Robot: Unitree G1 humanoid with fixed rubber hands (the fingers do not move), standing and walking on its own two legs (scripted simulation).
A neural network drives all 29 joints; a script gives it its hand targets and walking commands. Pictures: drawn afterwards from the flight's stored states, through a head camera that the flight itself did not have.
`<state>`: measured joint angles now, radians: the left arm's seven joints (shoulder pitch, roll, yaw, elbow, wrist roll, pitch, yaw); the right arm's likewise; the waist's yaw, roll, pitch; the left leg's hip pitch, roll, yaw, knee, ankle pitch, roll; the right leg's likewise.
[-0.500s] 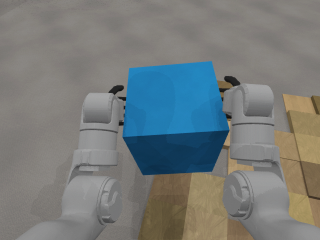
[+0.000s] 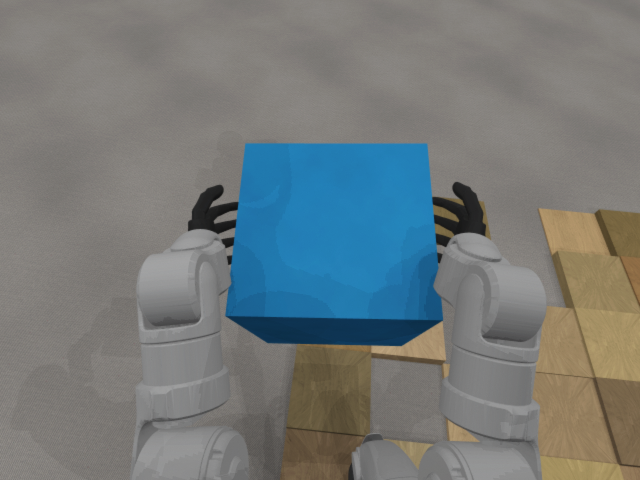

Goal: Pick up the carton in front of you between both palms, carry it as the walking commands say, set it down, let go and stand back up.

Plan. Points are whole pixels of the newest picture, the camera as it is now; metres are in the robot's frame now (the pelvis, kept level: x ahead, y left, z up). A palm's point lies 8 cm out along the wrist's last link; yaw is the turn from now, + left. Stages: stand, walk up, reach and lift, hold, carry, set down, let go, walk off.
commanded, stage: carry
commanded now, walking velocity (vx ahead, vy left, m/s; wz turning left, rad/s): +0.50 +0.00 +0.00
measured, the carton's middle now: (334, 259) +0.40 -0.04 +0.01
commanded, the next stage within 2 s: none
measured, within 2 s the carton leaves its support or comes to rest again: neither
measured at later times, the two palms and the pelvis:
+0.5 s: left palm (163, 108) +0.62 +0.19 +0.09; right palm (350, 82) +0.66 -0.09 +0.10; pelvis +0.35 +0.01 +0.00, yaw +3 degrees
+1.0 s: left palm (184, 7) +0.99 +0.21 +0.05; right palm out of the picture +1.01 -0.07 +0.06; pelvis +0.69 +0.05 -0.05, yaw +3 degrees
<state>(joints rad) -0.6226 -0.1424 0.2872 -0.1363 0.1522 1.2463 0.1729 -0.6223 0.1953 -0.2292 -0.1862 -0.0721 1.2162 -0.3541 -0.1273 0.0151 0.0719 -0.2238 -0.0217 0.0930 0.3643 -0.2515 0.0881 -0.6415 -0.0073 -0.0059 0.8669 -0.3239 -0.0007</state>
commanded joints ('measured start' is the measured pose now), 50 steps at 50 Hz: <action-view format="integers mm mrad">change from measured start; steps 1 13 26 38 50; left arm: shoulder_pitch -593 -476 -272 -273 -447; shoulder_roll -923 -1081 -961 -1066 -982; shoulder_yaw -729 -708 -821 -860 -707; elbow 84 74 -78 -132 286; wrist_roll -335 -519 -515 -432 -437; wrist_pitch -25 -28 22 -49 -101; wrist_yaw -264 -363 -334 -274 -339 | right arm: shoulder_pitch -619 -406 -110 -271 -563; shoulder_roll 969 1062 949 999 927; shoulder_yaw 754 584 695 799 676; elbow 133 189 112 -33 220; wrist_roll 477 345 337 480 389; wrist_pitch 42 -17 22 19 -106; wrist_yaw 530 521 489 565 509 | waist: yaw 71 164 109 79 165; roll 155 -91 333 116 -89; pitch -569 -487 -480 -468 -599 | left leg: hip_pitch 250 -260 526 470 -469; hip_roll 185 76 442 283 84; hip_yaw -10 -61 -487 -170 -209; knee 126 304 -92 -54 1087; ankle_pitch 809 -158 291 641 -210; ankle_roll -1 -97 74 27 -45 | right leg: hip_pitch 415 648 -152 -154 898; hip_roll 62 -269 4 -15 -307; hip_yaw -199 199 -79 -178 412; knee -414 -655 203 56 -456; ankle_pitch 394 220 -306 56 453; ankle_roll -48 -180 34 -26 -296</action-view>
